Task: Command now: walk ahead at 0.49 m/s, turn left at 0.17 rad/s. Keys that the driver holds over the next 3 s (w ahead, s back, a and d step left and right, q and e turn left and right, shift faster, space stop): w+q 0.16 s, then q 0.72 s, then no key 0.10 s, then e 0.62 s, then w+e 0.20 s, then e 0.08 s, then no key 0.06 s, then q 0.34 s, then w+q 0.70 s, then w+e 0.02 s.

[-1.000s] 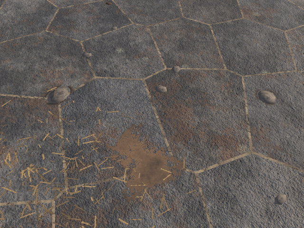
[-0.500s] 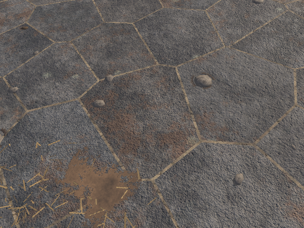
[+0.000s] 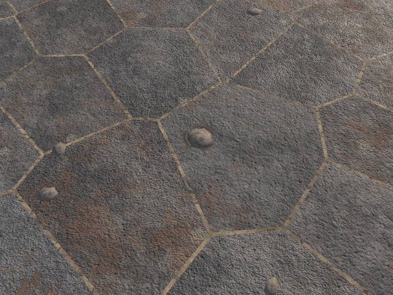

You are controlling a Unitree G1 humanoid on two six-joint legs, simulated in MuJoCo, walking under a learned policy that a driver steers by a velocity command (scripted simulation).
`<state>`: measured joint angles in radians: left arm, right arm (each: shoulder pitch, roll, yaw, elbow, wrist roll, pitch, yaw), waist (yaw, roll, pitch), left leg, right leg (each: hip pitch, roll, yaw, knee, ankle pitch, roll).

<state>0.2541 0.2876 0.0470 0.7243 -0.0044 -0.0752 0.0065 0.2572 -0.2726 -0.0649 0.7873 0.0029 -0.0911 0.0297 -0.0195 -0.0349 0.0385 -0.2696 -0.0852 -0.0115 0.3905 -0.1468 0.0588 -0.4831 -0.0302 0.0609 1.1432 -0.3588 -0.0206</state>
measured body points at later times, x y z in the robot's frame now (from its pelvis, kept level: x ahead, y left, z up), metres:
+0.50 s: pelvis +0.22 -0.05 +0.00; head +0.26 -0.05 +0.45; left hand +0.28 +0.25 -0.09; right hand +0.42 -0.30 -0.11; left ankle +0.21 +0.09 -0.67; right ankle +0.28 -0.15 -0.74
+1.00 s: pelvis +0.26 +0.00 +0.00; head +0.29 +0.04 +0.45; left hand +0.25 +0.32 -0.11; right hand +0.56 -0.15 -0.07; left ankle +0.25 +0.10 -0.74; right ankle +0.36 -0.12 -0.70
